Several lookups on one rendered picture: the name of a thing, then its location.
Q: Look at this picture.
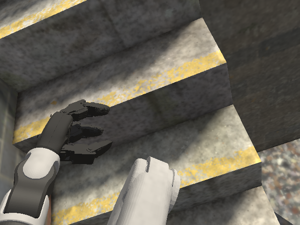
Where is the robot left thigh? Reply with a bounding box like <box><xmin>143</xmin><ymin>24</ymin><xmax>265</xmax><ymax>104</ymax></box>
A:
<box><xmin>116</xmin><ymin>156</ymin><xmax>180</xmax><ymax>225</ymax></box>

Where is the left robot forearm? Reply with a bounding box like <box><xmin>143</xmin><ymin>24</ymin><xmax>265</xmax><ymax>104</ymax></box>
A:
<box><xmin>0</xmin><ymin>148</ymin><xmax>60</xmax><ymax>225</ymax></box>

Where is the left robot hand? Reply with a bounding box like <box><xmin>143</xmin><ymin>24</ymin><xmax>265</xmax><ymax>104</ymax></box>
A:
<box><xmin>36</xmin><ymin>99</ymin><xmax>112</xmax><ymax>165</ymax></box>

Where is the robot left shin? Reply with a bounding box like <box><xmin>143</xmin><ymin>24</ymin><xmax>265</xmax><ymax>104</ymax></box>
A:
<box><xmin>107</xmin><ymin>158</ymin><xmax>148</xmax><ymax>225</ymax></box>

